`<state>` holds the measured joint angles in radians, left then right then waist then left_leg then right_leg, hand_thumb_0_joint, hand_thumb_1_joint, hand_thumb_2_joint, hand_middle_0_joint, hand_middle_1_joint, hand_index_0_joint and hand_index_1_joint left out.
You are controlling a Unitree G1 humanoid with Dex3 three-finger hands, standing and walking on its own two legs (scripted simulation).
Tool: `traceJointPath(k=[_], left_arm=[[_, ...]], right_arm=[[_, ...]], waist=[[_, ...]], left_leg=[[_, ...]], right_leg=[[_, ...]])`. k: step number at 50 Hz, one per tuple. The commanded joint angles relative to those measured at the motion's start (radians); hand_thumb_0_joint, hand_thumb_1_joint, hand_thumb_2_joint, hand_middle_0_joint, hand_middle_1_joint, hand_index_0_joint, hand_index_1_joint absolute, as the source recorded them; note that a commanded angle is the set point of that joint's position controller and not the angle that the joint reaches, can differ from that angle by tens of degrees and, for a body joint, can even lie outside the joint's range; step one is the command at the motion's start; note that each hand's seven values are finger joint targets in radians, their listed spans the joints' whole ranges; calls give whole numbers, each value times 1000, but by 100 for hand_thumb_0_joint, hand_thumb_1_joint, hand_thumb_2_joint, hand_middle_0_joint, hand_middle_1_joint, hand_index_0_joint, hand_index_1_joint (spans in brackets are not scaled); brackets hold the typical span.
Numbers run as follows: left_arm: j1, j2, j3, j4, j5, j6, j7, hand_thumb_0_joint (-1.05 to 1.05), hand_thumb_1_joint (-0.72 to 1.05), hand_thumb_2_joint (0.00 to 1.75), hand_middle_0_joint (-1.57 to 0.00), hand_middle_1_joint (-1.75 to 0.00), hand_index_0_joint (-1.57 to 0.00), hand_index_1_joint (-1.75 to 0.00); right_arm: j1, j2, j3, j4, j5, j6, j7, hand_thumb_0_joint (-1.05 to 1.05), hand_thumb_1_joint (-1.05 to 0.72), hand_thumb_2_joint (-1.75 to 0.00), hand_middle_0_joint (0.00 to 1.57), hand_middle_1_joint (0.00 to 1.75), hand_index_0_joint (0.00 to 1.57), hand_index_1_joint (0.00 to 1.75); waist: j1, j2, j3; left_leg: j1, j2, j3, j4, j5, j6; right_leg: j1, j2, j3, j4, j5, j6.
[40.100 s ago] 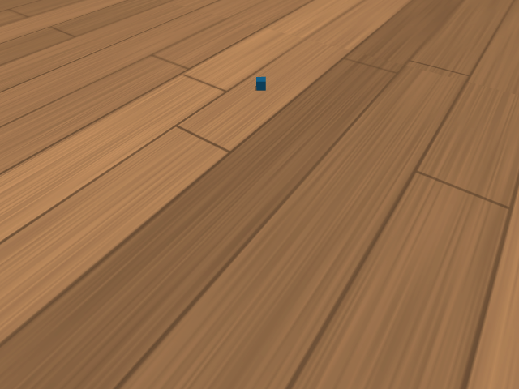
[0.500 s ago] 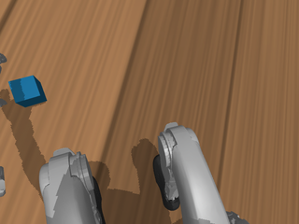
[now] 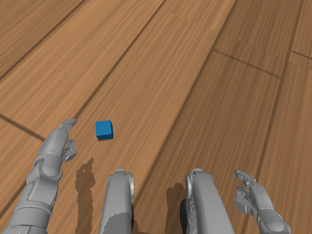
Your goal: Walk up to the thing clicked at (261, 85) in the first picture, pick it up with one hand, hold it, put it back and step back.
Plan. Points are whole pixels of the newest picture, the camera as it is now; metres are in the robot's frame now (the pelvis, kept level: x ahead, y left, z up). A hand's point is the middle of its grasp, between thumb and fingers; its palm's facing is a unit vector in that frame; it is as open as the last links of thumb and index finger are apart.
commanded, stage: home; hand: left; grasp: from above
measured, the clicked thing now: (104, 130) +0.53 +0.25 -0.48
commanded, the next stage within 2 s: none
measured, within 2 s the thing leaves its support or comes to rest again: neither
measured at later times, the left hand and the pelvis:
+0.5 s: hand (56, 177) +0.25 +0.19 +0.10, palm faces +0.11 -0.97 -0.22, open 7.4 cm; pelvis +0.06 +0.00 +0.17, yaw +3 degrees
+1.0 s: hand (40, 201) +0.22 +0.19 +0.15, palm faces +0.14 -0.97 -0.20, open 7.4 cm; pelvis +0.07 -0.01 +0.20, yaw +5 degrees
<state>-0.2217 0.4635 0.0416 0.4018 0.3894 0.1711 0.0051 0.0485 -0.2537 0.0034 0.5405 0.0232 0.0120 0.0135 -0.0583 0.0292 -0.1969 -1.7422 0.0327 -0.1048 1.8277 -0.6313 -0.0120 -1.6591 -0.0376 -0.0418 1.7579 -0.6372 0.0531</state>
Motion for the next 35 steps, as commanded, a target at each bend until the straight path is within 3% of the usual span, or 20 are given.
traceJointPath(k=[1,4,8,15,18,20,24,29,35], left_arm=[[-67,139,92,-265,-104,23,52,0,90,90,-20,-30,-20,-30],[25,91,88,-350,-182,65,59,0,90,90,-20,-30,-20,-30],[162,39,87,-400,-282,120,75,0,90,90,-20,-30,-20,-30],[322,-54,92,-505,-391,178,94,0,90,90,-20,-30,-20,-30],[414,-72,102,-559,-419,198,94,0,90,90,-20,-30,-20,-30],[480,-110,80,-578,-436,212,88,0,90,90,-20,-30,-20,-30],[602,-127,83,-651,-456,239,78,0,90,90,-20,-30,-20,-30],[703,-154,55,-701,-452,262,59,0,90,90,-20,-30,-20,-30],[708,-154,47,-750,-447,262,31,0,90,90,-20,-30,-20,-30]], right_arm=[[74,-156,-68,-94,9,-61,-36,0,-90,-90,20,30,20,30],[62,-141,-62,-119,13,-78,-54,0,-90,-90,20,30,20,30],[73,-113,-43,-121,16,-108,-85,0,-90,-90,20,30,20,30],[136,-87,-14,-116,16,-166,-151,0,-90,-90,20,30,20,30],[157,-84,-10,-125,13,-190,-174,0,-90,-90,20,30,20,30],[172,-79,-6,-127,8,-205,-186,0,-90,-90,20,30,20,30],[191,-71,-8,-152,6,-225,-202,0,-90,-90,20,30,20,30],[186,-69,-9,-170,-2,-248,-210,0,-90,-90,20,30,20,30],[179,-77,-20,-172,-13,-275,-209,0,-90,-90,20,30,20,30]], waist=[[-23,127,-473],[-21,128,-465],[-33,71,-374],[-23,85,-293],[-6,99,-265],[-14,80,-228],[4,67,-179],[7,33,-77],[1,23,-39]], left_leg=[[558,-10,10,-378,102,25],[642,-10,18,-451,103,23],[694,-12,23,-545,96,27],[884,-5,13,-712,201,19],[969,-8,25,-778,257,14],[1002,-8,32,-815,293,14],[1066,-18,54,-884,363,14],[1105,-23,63,-946,360,18],[1146,-24,67,-986,363,17]], right_leg=[[332,37,-18,-309,150,-71],[429,37,-6,-392,151,-70],[558,42,7,-523,148,-64],[740,44,0,-670,247,-61],[821,48,-7,-737,286,-61],[875,53,-16,-779,319,-57],[979,58,-27,-867,375,-55],[1020,65,-44,-934,363,-53],[1038,68,-55,-964,352,-50]])
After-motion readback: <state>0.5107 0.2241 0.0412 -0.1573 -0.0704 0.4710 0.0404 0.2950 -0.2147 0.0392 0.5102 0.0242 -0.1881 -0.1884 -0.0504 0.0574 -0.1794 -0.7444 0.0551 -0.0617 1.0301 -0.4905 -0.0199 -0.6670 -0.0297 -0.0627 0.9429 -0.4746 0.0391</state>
